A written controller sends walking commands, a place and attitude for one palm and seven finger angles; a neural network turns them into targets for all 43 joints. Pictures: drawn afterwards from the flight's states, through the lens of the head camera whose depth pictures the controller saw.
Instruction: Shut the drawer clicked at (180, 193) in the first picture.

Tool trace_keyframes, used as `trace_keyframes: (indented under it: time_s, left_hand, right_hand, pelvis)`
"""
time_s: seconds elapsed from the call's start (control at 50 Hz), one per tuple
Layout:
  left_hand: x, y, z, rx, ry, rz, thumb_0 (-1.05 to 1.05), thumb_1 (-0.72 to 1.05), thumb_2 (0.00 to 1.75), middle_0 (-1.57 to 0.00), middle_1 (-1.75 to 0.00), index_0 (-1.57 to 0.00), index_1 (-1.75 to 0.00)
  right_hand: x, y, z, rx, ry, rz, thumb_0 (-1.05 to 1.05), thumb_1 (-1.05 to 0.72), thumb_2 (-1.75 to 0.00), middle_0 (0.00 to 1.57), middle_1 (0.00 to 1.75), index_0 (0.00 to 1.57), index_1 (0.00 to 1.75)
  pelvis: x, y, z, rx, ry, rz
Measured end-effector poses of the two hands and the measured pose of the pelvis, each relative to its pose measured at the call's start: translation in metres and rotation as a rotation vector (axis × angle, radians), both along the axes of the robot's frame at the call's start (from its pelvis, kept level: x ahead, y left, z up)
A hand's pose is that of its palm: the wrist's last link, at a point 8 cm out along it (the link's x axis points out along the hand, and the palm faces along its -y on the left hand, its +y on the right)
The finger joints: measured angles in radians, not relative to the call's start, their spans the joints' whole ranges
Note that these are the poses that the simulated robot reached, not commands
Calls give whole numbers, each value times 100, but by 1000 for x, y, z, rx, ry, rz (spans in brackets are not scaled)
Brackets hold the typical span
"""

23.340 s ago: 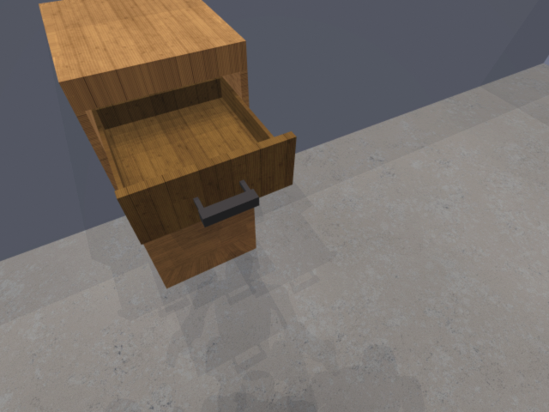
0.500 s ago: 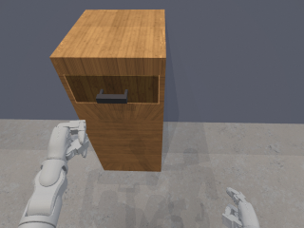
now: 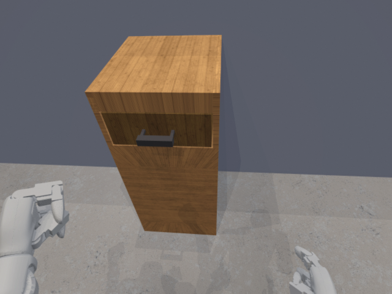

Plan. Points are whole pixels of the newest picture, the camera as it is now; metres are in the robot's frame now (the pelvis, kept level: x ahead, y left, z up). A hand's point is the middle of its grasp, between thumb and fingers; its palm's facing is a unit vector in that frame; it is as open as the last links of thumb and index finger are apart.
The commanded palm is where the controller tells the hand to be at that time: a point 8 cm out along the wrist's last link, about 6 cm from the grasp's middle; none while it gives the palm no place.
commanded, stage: draw the hand back to the body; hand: left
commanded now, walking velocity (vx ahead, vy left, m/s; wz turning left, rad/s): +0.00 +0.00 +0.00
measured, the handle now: (156, 136) +0.58 +0.20 -0.03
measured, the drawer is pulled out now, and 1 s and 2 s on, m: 0.00 0.00 0.00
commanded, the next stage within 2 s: step back with the hand held close in 0.24 s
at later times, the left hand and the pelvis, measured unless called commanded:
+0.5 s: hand (54, 203) +0.20 +0.24 +0.17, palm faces +0.38 -0.81 -0.45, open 3.3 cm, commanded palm +0.14 +0.28 +0.17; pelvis +0.01 +0.00 +0.00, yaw -1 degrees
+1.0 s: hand (2, 270) +0.11 +0.27 +0.16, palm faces +0.35 -0.79 -0.50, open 3.3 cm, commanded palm +0.05 +0.31 +0.17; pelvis -0.08 +0.03 -0.01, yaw +0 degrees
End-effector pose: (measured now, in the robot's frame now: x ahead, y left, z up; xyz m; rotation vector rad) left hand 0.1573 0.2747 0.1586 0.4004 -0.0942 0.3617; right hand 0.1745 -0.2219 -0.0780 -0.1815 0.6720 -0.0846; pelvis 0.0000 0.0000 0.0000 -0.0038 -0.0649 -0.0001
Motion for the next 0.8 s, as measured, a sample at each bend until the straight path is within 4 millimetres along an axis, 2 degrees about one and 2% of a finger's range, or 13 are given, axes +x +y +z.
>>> trace_keyframes:
  time_s: [0.1, 0.18, 0.28, 0.34, 0.38, 0.46, 0.52, 0.62, 0.7, 0.8]
  left_hand:
    - [-18, 0, 21, 70, -46, 17, 2, 90, 90, -141, -160, -140, -159]
    - [-24, 1, 23, 75, -53, 36, 2, 90, 90, -141, -160, -140, -159]
    - [-17, 3, 7, 27, -17, 58, 2, 90, 90, -141, -160, -140, -159]
    - [-12, 1, 5, 18, -13, 49, 2, 90, 90, -141, -160, -140, -159]
    - [-10, -1, 8, 24, -24, 36, 2, 90, 90, -141, -160, -140, -159]
    - [-2, 2, 27, 111, -83, 0, 2, 89, 90, -141, -160, -140, -159]
    - [5, 6, 29, 144, -76, -27, 2, 89, 90, -141, -160, -140, -159]
    - [8, 8, 11, 130, 28, -84, 2, 90, 90, -141, -160, -140, -159]
    - [-3, 10, 5, 133, 65, -123, 2, 89, 90, -140, -160, -140, -159]
    - [-28, 18, 17, 174, 13, -129, 2, 89, 90, -141, -160, -140, -159]
  right_hand:
    - [8, 0, 2, 4, -34, 8, 2, -90, -89, 20, 30, 20, 30]
    - [15, 3, 2, 9, -46, 17, 2, -90, -89, 20, 30, 20, 30]
    - [18, 5, 2, 3, -39, 26, 2, -90, -89, 20, 30, 21, 30]
    - [18, 5, 2, -2, -39, 27, 2, -90, -89, 20, 30, 21, 30]
    - [18, 5, 3, -3, -43, 26, 2, -90, -89, 20, 30, 21, 30]
    - [16, 3, 3, -9, -21, 14, 2, -90, -89, 21, 30, 21, 30]
    - [11, -1, 3, -12, 7, -19, 2, -90, -89, 21, 30, 21, 30]
    - [-8, -7, 1, -26, 59, -84, 2, -90, -89, 21, 30, 21, 30]
    - [-27, -7, 1, -51, 93, -110, 2, -90, -89, 20, 30, 20, 30]
    - [-46, 1, 2, -70, 96, -100, 2, -90, -89, 20, 30, 20, 30]
  pelvis:
    - [3, 0, 0, -1, -1, 0]
    - [4, 0, -1, 0, -3, 6]
    - [4, -1, -1, 2, 0, 8]
    - [6, -2, -1, 3, 1, 5]
    - [8, -2, -1, 3, 1, 3]
    - [8, 0, -1, -5, 22, -4]
    - [5, 4, -1, -6, 42, -15]
    - [-4, 13, -1, -3, 68, -33]
    - [-15, 18, -2, -4, 77, -36]
    - [-35, 23, -5, -9, 73, -28]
